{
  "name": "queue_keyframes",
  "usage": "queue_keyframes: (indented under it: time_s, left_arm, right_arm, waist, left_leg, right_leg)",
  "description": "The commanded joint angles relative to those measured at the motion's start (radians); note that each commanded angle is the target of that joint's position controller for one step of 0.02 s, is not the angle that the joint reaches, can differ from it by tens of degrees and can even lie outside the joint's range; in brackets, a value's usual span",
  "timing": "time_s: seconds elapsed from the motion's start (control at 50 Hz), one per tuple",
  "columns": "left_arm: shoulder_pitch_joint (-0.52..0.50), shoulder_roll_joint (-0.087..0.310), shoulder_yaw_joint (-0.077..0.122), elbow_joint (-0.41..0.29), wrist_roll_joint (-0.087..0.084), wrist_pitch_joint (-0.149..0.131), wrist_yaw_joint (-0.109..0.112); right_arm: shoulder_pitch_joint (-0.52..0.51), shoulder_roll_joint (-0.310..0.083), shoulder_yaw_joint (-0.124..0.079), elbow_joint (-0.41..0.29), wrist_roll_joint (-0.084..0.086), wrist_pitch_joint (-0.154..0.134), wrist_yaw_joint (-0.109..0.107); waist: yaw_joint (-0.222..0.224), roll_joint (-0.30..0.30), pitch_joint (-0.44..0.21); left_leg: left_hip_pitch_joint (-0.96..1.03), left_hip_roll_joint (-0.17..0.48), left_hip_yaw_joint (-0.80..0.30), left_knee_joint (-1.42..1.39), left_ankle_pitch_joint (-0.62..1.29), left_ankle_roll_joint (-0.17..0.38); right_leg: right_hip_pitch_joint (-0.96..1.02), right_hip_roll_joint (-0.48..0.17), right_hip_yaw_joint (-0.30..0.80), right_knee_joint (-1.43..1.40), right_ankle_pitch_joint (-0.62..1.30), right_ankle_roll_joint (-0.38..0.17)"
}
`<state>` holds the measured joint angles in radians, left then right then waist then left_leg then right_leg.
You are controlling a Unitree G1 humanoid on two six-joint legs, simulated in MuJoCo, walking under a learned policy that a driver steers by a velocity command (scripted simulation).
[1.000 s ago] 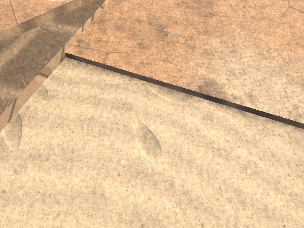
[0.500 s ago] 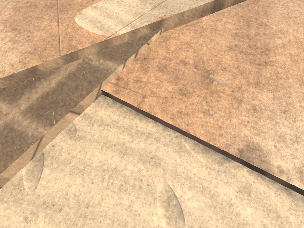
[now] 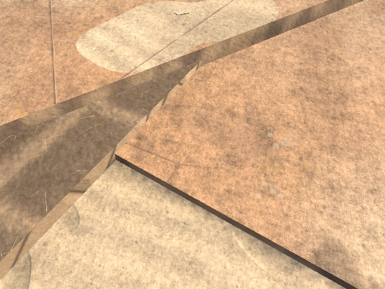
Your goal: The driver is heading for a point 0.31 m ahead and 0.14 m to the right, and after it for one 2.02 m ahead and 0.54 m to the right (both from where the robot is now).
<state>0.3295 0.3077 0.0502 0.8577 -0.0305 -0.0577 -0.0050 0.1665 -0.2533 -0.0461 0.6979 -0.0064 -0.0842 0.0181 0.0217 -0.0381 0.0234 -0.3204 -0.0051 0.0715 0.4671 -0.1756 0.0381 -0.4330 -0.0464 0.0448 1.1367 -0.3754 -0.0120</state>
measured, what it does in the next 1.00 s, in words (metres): walks ahead, turning right: right foot, then left foot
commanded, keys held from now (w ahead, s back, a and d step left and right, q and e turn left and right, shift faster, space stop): w+e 0.66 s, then w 0.34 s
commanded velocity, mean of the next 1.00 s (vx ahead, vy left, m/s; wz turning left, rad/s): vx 0.50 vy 0.00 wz -0.44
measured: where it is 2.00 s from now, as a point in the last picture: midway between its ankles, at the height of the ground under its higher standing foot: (285, 163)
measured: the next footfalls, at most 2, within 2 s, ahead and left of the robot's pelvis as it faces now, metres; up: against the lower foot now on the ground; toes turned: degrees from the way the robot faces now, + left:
right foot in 0.38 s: +0.35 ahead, -0.17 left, +0.00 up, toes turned -16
left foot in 0.76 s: +0.68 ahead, -0.03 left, +0.02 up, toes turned -28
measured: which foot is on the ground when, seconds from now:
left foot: down 0.00-0.40, up 0.42-0.74, down 0.76-1.00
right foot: up 0.00-0.36, down 0.38-0.90, up 0.92-1.00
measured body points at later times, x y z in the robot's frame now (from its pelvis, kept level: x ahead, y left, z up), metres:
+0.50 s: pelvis +0.26 -0.08 -0.01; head +0.30 -0.09 +0.44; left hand +0.49 +0.15 -0.11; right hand +0.28 -0.37 -0.13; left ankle +0.18 +0.10 -0.64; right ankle +0.31 -0.16 -0.74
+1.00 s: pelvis +0.54 -0.12 +0.01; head +0.56 -0.13 +0.46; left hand +0.73 +0.10 -0.11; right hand +0.57 -0.42 -0.09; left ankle +0.63 -0.01 -0.73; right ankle +0.39 -0.18 -0.65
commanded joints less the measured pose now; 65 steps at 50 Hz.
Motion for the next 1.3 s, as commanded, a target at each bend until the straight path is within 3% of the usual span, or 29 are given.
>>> queue_keyframes:
  time_s: [0.02,0.14,0.28,0.34,0.38,0.4,0.42,0.44,0.46,0.48,0.5,0.58,0.7,0.82,0.86,0.88,0.9,0.92,0.94,0.96,1.0,1.06,1.16,1.18,1.2,1.22,1.24,1.26,1.3]
  left_arm:
    - [0.010,0.058,0.024,-0.067,0.001,0.012,0.005]
    - [-0.106,0.027,0.022,-0.115,0.009,0.020,-0.008]
    - [-0.315,0.018,0.009,-0.216,0.011,0.017,-0.051]
    - [-0.262,0.060,0.031,-0.232,0.012,0.022,-0.058]
    - [0.003,0.150,0.084,-0.170,0.006,0.027,-0.043]
    - [0.126,0.250,0.115,-0.146,0.003,0.038,-0.019]
    - [0.060,0.309,0.115,-0.179,0.000,0.026,-0.021]
    - [0.076,0.216,0.088,-0.192,0.007,0.014,-0.028]
    - [0.049,0.172,0.075,-0.187,0.013,0.002,-0.028]
    - [-0.013,0.149,0.067,-0.192,0.012,-0.005,-0.028]
    - [-0.073,0.112,0.056,-0.205,0.015,-0.007,-0.023]
    - [-0.103,0.126,0.057,-0.227,0.023,-0.011,-0.002]
    - [-0.026,0.140,0.061,-0.199,0.013,0.003,0.019]
    - [0.159,0.108,0.044,-0.119,-0.002,0.028,0.016]
    - [0.108,0.158,0.050,-0.119,-0.003,0.037,0.024]
    - [0.061,0.166,0.049,-0.140,0.010,0.035,0.023]
    - [0.052,0.107,0.027,-0.163,0.014,0.021,0.015]
    - [0.052,0.026,0.001,-0.157,0.021,0.009,0.009]
    - [-0.028,0.088,0.018,-0.172,0.002,0.004,0.010]
    - [-0.092,0.094,0.019,-0.198,-0.012,0.004,0.007]
    - [-0.128,0.077,0.023,-0.207,0.013,0.005,0.001]
    - [-0.030,0.015,0.005,-0.176,0.021,0.023,-0.011]
    - [0.056,0.048,0.017,-0.128,0.025,0.044,-0.006]
    - [0.125,0.073,0.036,-0.092,0.025,0.050,-0.001]
    - [0.208,0.112,0.059,-0.051,0.035,0.047,0.002]
    - [0.285,0.181,0.081,-0.038,0.048,0.041,0.005]
    - [0.259,0.150,0.056,-0.068,0.045,0.022,-0.004]
    - [0.118,0.126,0.039,-0.097,0.039,0.004,-0.006]
    - [0.003,0.093,0.030,-0.106,0.022,-0.013,-0.013]
  right_arm:
    - [0.030,-0.098,-0.033,-0.011,-0.006,-0.027,0.000]
    - [0.043,-0.141,-0.050,0.044,-0.012,-0.034,-0.019]
    - [0.139,-0.203,-0.072,0.105,0.019,0.005,-0.031]
    - [0.120,-0.242,-0.083,0.104,0.029,0.029,-0.040]
    - [0.100,-0.236,-0.077,0.095,0.032,0.042,-0.047]
    - [0.135,-0.166,-0.051,0.072,-0.003,0.032,-0.046]
    - [0.186,-0.066,-0.015,0.019,-0.009,-0.002,-0.032]
    - [0.071,-0.165,-0.033,0.010,0.027,-0.040,-0.016]
    - [-0.002,-0.178,-0.035,-0.017,0.054,-0.058,-0.009]
    - [-0.004,-0.161,-0.031,-0.010,0.038,-0.064,-0.016]
    - [-0.001,-0.173,-0.040,0.001,0.010,-0.059,-0.023]
    - [0.022,-0.139,-0.038,-0.001,-0.011,-0.018,-0.021]
    - [-0.166,-0.088,-0.010,-0.044,0.004,-0.019,-0.008]
    - [-0.300,-0.114,-0.022,-0.092,0.008,-0.038,0.012]
    - [-0.172,-0.143,-0.044,-0.065,0.008,-0.054,0.013]
    - [0.001,-0.188,-0.063,-0.024,0.008,-0.055,0.013]
    - [0.207,-0.259,-0.092,0.035,0.017,-0.037,0.007]
    - [0.338,-0.231,-0.092,0.099,0.038,-0.015,0.004]
    - [0.279,-0.183,-0.074,0.088,0.022,-0.002,-0.008]
    - [0.187,-0.151,-0.062,0.069,0.009,0.004,-0.017]
    - [0.060,-0.098,-0.041,0.063,-0.004,0.006,-0.019]
    - [-0.040,-0.134,-0.044,0.053,0.007,0.010,-0.016]
    - [-0.076,-0.171,-0.050,0.079,0.029,0.013,-0.009]
    - [-0.060,-0.149,-0.042,0.087,0.021,0.016,-0.009]
    - [-0.037,-0.103,-0.026,0.083,0.013,0.017,-0.007]
    - [-0.054,-0.074,-0.008,0.045,0.030,0.017,-0.007]
    - [-0.045,-0.075,-0.001,0.027,0.032,0.010,0.004]
    - [-0.036,-0.100,-0.013,0.028,0.059,0.002,0.018]
    - [-0.046,-0.121,-0.018,0.042,0.046,-0.001,0.008]
  waist:
    - [-0.014,0.156,-0.031]
    - [-0.021,0.095,0.016]
    - [-0.093,0.070,0.075]
    - [-0.036,0.118,0.005]
    - [0.112,0.100,-0.139]
    - [0.131,-0.073,-0.231]
    - [0.025,-0.254,-0.350]
    - [0.105,-0.093,-0.365]
    - [0.098,-0.058,-0.232]
    - [0.044,0.036,-0.141]
    - [0.010,0.035,-0.104]
    - [-0.042,0.012,-0.063]
    - [0.038,-0.045,-0.030]
    - [0.111,-0.018,-0.008]
    - [0.021,-0.057,-0.134]
    - [-0.057,-0.054,-0.264]
    - [-0.142,0.081,-0.440]
    - [-0.178,0.281,-0.492]
    - [-0.182,0.126,-0.322]
    - [-0.150,0.128,-0.202]
    - [-0.080,0.155,-0.054]
    - [0.014,0.203,-0.020]
    - [0.106,0.191,-0.041]
    - [0.132,0.148,-0.052]
    - [0.161,-0.002,-0.078]
    - [0.191,-0.236,-0.106]
    - [0.155,-0.241,-0.119]
    - [0.069,-0.151,-0.050]
    - [0.015,-0.038,-0.004]
  left_leg:
    - [0.163,0.268,-0.241,-0.312,0.057,0.155]
    - [0.187,0.242,-0.013,-0.349,0.238,0.141]
    - [0.382,0.296,0.090,-0.295,0.323,0.109]
    - [0.440,0.299,0.131,-0.111,0.764,0.076]
    - [0.318,0.240,0.172,0.264,0.831,0.023]
    - [0.038,0.179,0.174,0.593,0.346,-0.027]
    - [-0.359,-0.049,0.001,0.915,-0.408,-0.081]
    - [-0.466,0.001,-0.173,0.953,-0.382,-0.053]
    - [-0.509,0.041,-0.161,0.908,-0.298,-0.027]
    - [-0.464,0.087,-0.159,0.808,-0.224,-0.023]
    - [-0.395,0.115,-0.158,0.720,-0.185,-0.031]
    - [-0.282,0.114,-0.132,0.564,-0.095,-0.086]
    - [-0.180,0.038,-0.103,0.155,0.257,-0.120]
    - [-0.167,-0.013,-0.062,-0.026,0.074,-0.043]
    - [0.089,-0.030,-0.048,-0.077,0.170,0.004]
    - [0.399,0.051,-0.121,-0.010,0.256,0.060]
    - [0.790,0.231,-0.331,0.038,0.235,0.166]
    - [0.904,0.402,-0.579,-0.063,0.124,0.254]
    - [0.737,0.391,-0.560,-0.129,-0.079,0.213]
    - [0.603,0.352,-0.485,-0.143,-0.141,0.187]
    - [0.347,0.275,-0.366,-0.219,-0.118,0.150]
    - [0.082,0.224,-0.229,-0.293,-0.059,0.152]
    - [-0.097,0.209,-0.132,-0.219,-0.132,0.120]
    - [-0.133,0.188,-0.110,-0.126,-0.114,0.107]
    - [-0.196,0.108,-0.031,0.092,-0.067,0.069]
    - [-0.356,0.002,0.043,0.458,-0.134,-0.002]
    - [-0.412,0.001,-0.115,0.660,-0.364,0.012]
    - [-0.430,0.051,-0.157,0.753,-0.314,0.023]
    - [-0.386,0.109,-0.135,0.710,-0.226,0.022]
  right_leg:
    - [-0.192,-0.091,0.052,0.019,0.102,0.014]
    - [-0.249,-0.084,0.049,-0.234,0.377,0.028]
    - [-0.272,-0.054,-0.058,-0.487,0.359,-0.029]
    - [-0.131,0.030,-0.141,-0.498,0.203,-0.085]
    - [0.251,0.114,-0.154,-0.581,0.239,-0.151]
    - [0.553,-0.062,0.129,-0.589,0.290,-0.220]
    - [0.825,-0.277,0.723,-0.762,0.072,-0.429]
    - [0.825,-0.283,0.738,-0.851,0.019,-0.389]
    - [0.716,-0.251,0.593,-0.852,0.074,-0.348]
    - [0.559,-0.206,0.477,-0.851,0.186,-0.312]
    - [0.444,-0.172,0.392,-0.862,0.290,-0.292]
    - [0.240,-0.116,0.269,-0.916,0.493,-0.296]
    - [0.174,-0.046,0.180,-0.899,0.343,-0.214]
    - [0.418,-0.094,0.316,-0.792,0.435,-0.174]
    - [0.421,-0.055,0.260,-0.642,0.829,-0.121]
    - [0.259,-0.029,0.234,-0.481,0.878,-0.079]
    - [-0.048,0.037,0.157,-0.216,0.675,-0.005]
    - [-0.262,0.106,0.101,0.016,-0.170,0.021]
    - [-0.341,0.049,0.112,0.105,-0.184,0.012]
    - [-0.366,0.005,0.065,0.104,-0.128,0.006]
    - [-0.293,-0.047,0.031,-0.015,-0.083,0.009]
    - [-0.070,-0.033,-0.037,-0.135,-0.014,0.027]
    - [0.313,0.017,-0.140,-0.436,0.101,0.029]
    - [0.414,0.048,-0.162,-0.455,0.120,0.026]
    - [0.530,0.074,-0.159,-0.500,0.074,0.000]
    - [0.595,-0.134,0.279,-0.708,-0.169,-0.144]
    - [0.543,-0.257,0.631,-0.885,-0.246,-0.215]
    - [0.437,-0.305,0.618,-0.914,-0.202,-0.212]
    - [0.320,-0.237,0.410,-0.900,0.043,-0.173]
Over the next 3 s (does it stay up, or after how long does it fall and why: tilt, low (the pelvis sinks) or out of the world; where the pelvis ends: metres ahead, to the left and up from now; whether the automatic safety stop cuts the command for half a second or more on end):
stays up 1.48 -0.47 0.05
